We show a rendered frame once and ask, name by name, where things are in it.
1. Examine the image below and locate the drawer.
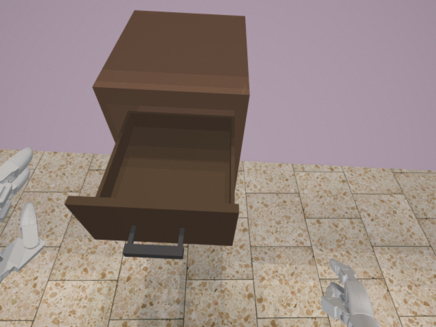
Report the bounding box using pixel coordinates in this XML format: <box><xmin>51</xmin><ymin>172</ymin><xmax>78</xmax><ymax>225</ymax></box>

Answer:
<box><xmin>65</xmin><ymin>111</ymin><xmax>239</xmax><ymax>246</ymax></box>

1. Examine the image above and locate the robot left hand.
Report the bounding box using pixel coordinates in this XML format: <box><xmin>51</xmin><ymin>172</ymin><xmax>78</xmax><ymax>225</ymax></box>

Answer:
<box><xmin>0</xmin><ymin>147</ymin><xmax>45</xmax><ymax>284</ymax></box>

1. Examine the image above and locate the handle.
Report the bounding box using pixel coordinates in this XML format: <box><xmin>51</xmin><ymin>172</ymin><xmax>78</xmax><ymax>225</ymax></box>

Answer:
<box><xmin>122</xmin><ymin>225</ymin><xmax>185</xmax><ymax>260</ymax></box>

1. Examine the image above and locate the cabinet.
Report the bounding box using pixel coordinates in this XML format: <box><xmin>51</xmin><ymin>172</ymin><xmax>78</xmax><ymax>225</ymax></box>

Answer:
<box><xmin>92</xmin><ymin>10</ymin><xmax>250</xmax><ymax>193</ymax></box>

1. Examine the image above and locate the robot right hand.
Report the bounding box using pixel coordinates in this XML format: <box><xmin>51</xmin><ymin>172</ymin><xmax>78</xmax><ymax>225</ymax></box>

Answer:
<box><xmin>322</xmin><ymin>259</ymin><xmax>375</xmax><ymax>325</ymax></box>

